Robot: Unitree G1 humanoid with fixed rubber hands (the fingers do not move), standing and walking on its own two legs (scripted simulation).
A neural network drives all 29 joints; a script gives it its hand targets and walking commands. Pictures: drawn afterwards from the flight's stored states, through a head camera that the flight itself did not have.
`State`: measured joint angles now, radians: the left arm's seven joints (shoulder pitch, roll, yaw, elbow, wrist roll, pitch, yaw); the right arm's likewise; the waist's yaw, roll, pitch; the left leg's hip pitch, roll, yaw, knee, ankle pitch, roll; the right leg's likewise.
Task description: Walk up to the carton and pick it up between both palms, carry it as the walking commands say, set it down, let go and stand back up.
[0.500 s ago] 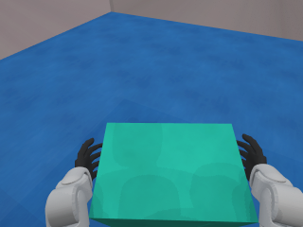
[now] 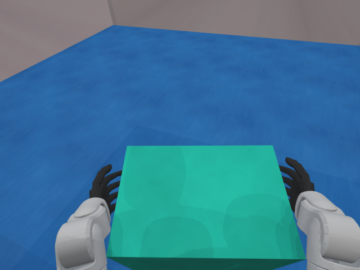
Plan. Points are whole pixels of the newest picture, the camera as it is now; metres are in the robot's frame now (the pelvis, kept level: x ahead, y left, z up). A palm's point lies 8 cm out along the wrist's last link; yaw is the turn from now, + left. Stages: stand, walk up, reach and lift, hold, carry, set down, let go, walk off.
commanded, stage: carry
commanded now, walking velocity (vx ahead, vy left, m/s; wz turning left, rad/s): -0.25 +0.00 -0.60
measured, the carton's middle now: (198, 213) +0.24 -0.01 +0.03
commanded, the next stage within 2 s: none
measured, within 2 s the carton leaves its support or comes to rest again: neither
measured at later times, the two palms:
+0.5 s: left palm (85, 257) +0.14 +0.19 +0.08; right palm out of the picture +0.07 -0.19 +0.09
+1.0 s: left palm out of the picture +0.03 +0.12 +0.10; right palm out of the picture -0.15 -0.22 +0.09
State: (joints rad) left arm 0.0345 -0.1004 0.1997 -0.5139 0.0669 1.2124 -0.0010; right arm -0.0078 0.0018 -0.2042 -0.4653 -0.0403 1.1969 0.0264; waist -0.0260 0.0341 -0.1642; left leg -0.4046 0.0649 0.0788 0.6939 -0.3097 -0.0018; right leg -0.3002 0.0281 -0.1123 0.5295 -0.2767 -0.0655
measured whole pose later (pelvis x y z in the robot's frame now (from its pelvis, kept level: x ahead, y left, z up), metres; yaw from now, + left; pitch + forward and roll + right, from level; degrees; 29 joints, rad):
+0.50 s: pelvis -0.12 +0.04 -0.01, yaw -11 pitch +2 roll -2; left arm 0.04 -0.06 0.20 -0.56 0.05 1.20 -0.02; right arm 0.03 0.08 -0.22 -0.52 -0.06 1.16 0.03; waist 0.01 0.02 -0.09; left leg -0.49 0.16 0.25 0.61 -0.16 0.06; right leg -0.64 0.01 -0.11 1.11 -0.40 0.02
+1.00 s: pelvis -0.26 +0.07 +0.00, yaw -28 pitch +5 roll +1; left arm 0.06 -0.10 0.20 -0.63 0.07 1.15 -0.03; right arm 0.01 0.03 -0.20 -0.58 -0.03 1.14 0.02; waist -0.01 -0.01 -0.08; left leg -0.47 0.01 0.07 0.88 -0.47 -0.04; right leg -0.48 0.01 0.05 0.52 -0.13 -0.01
